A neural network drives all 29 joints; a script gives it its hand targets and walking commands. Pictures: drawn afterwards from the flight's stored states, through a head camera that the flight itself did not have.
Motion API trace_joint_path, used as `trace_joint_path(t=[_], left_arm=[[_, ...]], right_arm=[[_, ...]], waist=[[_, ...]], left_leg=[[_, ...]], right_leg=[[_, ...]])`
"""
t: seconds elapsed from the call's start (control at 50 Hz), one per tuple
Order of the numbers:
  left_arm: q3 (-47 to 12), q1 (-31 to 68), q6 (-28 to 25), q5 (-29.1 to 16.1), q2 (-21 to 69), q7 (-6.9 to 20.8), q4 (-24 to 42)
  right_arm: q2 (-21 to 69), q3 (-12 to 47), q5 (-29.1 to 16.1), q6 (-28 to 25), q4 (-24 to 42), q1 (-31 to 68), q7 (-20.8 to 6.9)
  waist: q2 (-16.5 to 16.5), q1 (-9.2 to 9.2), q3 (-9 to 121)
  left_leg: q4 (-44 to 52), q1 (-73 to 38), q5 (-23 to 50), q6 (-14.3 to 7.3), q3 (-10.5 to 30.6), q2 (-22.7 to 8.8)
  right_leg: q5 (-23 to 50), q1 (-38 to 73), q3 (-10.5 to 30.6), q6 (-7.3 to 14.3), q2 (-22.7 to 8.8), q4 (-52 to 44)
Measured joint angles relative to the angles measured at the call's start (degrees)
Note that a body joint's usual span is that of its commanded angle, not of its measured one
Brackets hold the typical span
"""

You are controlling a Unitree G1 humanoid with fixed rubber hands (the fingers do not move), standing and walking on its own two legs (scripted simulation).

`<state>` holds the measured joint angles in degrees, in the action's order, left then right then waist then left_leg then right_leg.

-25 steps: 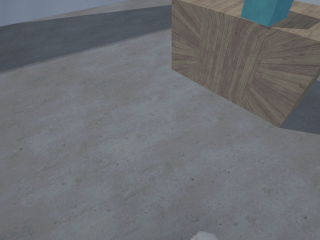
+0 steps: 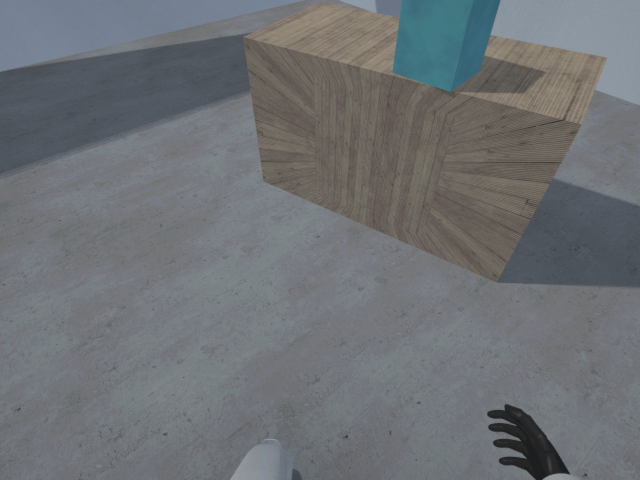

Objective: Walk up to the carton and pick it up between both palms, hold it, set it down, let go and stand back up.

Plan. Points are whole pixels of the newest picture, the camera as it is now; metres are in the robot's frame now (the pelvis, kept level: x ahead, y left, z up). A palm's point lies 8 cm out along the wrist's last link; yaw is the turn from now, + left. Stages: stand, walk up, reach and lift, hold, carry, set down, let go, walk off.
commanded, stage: walk up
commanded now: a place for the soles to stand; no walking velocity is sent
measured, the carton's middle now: (445, 30) +1.34 -0.25 +0.06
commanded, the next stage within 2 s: none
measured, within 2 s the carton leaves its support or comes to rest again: neither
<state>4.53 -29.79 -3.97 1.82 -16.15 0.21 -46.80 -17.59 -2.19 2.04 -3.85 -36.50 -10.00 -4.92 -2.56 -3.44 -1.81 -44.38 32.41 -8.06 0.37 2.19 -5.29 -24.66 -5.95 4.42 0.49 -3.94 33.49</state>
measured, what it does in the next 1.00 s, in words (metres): walks ahead, turning right: left foot, then right foot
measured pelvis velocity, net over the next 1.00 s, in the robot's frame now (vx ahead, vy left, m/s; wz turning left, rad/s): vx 0.52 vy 0.10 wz -0.48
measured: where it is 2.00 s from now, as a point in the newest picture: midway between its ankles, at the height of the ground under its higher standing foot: (323, 285)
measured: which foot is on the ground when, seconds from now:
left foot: up 0.00-0.02, down 0.04-0.62, up 0.64-0.98, down 1.00-1.00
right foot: down 0.00-0.08, up 0.10-0.56, down 0.58-1.00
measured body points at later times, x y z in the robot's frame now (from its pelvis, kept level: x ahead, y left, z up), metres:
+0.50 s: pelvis +0.24 +0.07 +0.01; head +0.26 +0.06 +0.45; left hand +0.46 +0.24 -0.10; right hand +0.13 -0.16 -0.12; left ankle +0.16 +0.16 -0.72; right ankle +0.35 -0.08 -0.69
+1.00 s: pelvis +0.52 +0.10 -0.01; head +0.51 +0.08 +0.44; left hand +0.68 +0.35 -0.11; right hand +0.54 -0.20 -0.10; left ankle +0.69 +0.19 -0.72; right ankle +0.38 -0.07 -0.72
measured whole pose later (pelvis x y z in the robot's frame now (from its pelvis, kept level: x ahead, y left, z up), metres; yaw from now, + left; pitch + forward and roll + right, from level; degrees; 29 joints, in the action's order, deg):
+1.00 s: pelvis +0.52 +0.10 -0.01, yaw -28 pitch -2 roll -3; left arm 3.9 -25.8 -4.5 3.1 -17.9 -0.4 -41.2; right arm -17.1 -2.6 2.2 -1.1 -32.9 -14.2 -4.7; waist -5.5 -2.2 -1.9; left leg -40.2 27.3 -9.6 1.1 0.1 -9.3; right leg -25.5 -10.0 4.8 -1.8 -3.2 36.7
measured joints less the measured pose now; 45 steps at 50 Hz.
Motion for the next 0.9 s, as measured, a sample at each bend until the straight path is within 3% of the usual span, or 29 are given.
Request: trace_joint_path(t=[0.04, 0.06, 0.08, 0.12, 0.16, 0.2, 0.28, 0.38, 0.48, 0.54, 0.58, 0.62, 0.68, 0.72, 0.8, 0.9], left_arm=[[0.0, 0.9, 0.23, 0.56, -0.78, 0.23, 1.36], [-0.16, 1.58, 0.51, 1.2, -1.57, 0.18, 2.08], [-0.22, 2.98, 0.95, 1.74, -2.6, 0.11, 2.64], [-0.67, 5.84, 2.11, 2.12, -3.23, -0.13, 4.29], [-1.57, 9.01, 3.24, 2.31, -3.02, -0.49, 5.9], [-1.77, 12.19, 3.63, 2.06, -2.65, -0.62, 7.47], [-1.92, 15.27, 3.41, 0.65, -2.08, 0.51, 10.71], [-2.68, 16.52, 4.04, 0.46, -0.18, 1.62, 11.34], [-3.76, 17.29, 4.19, 1.12, 2.77, 2.05, 10.56], [-4.21, 18.47, 3.59, 1.37, 4.25, 1.96, 10.78], [-4.06, 19.3, 2.72, 1.77, 4.93, 1.57, 11.28], [-3.94, 20.13, 1.56, 2.49, 5.19, 0.53, 11.53], [-2.96, 17.31, 0.95, 1.7, 2.98, -1.97, 11.32], [-2.38, 13.72, 0.92, 1.45, 1.67, -3.19, 9.85], [-1.71, 6.91, 0.38, 1.32, -0.13, -2.83, 5.5], [-0.94, 3.63, -0.68, 0.74, -1.07, -1.43, 3.59]], right_arm=[[-0.98, -0.63, 0.31, 0.23, 0.14, -2.33, 0.61], [-1.12, -1.13, 0.48, 0.3, -0.12, -3.24, 1.11], [-0.69, -1.44, 0.68, 0.31, -0.58, -3.72, 1.74], [-0.73, -1.08, 0.73, 0.12, -1.21, -5.9, 3.27], [-1.08, -0.84, -0.45, 0.37, -2.99, -9.83, 4.47], [-1.03, -0.68, -0.33, 0.75, -4.65, -14.03, 4.84], [-0.49, -0.65, 1.24, 0.91, -6.42, -18.95, 4.05], [1.67, 0.39, 1.53, -0.26, -7.16, -20.42, 3.93], [2.8, 1.37, 1.33, 0.33, -6.39, -19.75, 4.68], [1.99, 1.42, 1.26, 1.15, -5.88, -19.9, 5.05], [0.94, 1.21, 1.04, 1.77, -5.52, -20.45, 5.14], [0.26, 1.08, 0.94, 2.63, -5.42, -19.79, 4.86], [0.3, 1.69, 0.64, 4.41, -3.0, -17.76, 3.68], [-0.87, 1.32, 0.76, 4.45, -1.08, -14.08, 3.01], [-2.7, -0.3, 0.19, 3.13, 3.45, -5.44, 1.67], [-0.8, -0.54, -0.53, 2.63, 5.31, -0.65, 0.19]], waist=[[0.24, 0.89, 1.9], [1.09, 1.93, 2.56], [3.05, 2.95, 2.15], [3.62, 4.81, 1.48], [2.31, 6.94, 1.35], [2.25, 8.25, 0.72], [3.24, 8.78, -0.42], [3.96, 8.18, -2.18], [3.77, 8.71, -3.23], [2.56, 9.37, -3.23], [0.44, 9.56, -3.07], [-2.94, 8.83, -4.67], [-1.06, 5.58, -4.79], [-0.51, 3.33, -5.07], [-2.06, 1.05, -5.08], [-3.54, 0.74, -3.45]], left_leg=[[2.99, -4.6, 0.27, -0.14, -1.09, 0.64], [2.64, -6.15, -4.51, -0.11, -2.39, 1.34], [-0.29, -6.31, -8.02, -0.31, -4.42, 2.58], [-4.92, -7.18, -12.06, -0.81, -6.94, 2.25], [-3.63, -10.25, -12.83, -1.51, -7.45, 1.15], [2.15, -15.03, -11.63, -1.67, -8.31, 1.17], [13.18, -22.48, -9.07, -2.55, -11.67, 2.31], [17.92, -27.34, -10.69, -3.12, -15.23, 3.98], [18.67, -32.06, -15.39, -2.64, -19.14, 4.77], [16.54, -34.25, -20.06, -1.9, -21.21, 4.53], [11.6, -34.14, -24.89, -1.2, -21.67, 2.72], [-1.59, -30.72, -26.41, -2.02, -19.46, -1.7], [-27.42, -19.13, -23.54, -0.34, -9.22, 2.16], [-35.87, -11.76, -18.96, -0.67, -5.8, 3.08], [-29.71, 0.13, -11.69, -0.27, -1.32, -0.25], [-9.39, 3.56, -1.31, 0.86, 0.35, -4.13]], right_leg=[[-3.6, 0.65, 1.75, -0.79, -1.04, 2.24], [-6.13, 0.27, 2.85, -0.43, -2.1, 4.9], [-7.4, -1.2, 4.52, 0.61, -3.58, 10.14], [-9.25, -7.42, 6.19, 0.62, -1.03, 27.41], [-6.13, -13.79, 2.6, -0.06, 2.45, 41.06], [0.88, -19.36, -1.28, -0.05, 3.19, 46.85], [10.62, -27.25, -3.86, 0.59, 2.14, 41.26], [17.28, -30.93, -4.49, 0.33, 0.67, 29.12], [16.45, -28.19, -7.47, 0.59, 0.08, 12.28], [14.8, -24.86, -9.27, 1.97, 1.02, 5.8], [15.02, -22.53, -10.36, 3.33, 2.52, 3.92], [13.03, -22.03, -11.9, 3.49, 4.89, 7.79], [7.2, -19.88, -9.84, 4.66, 4.18, 11.53], [7.19, -15.67, -7.81, 3.34, 3.67, 8.76], [8.81, -7.88, -4.85, 0.73, 3.0, 0.57], [6.59, -4.73, -1.99, -0.51, 2.22, -1.8]])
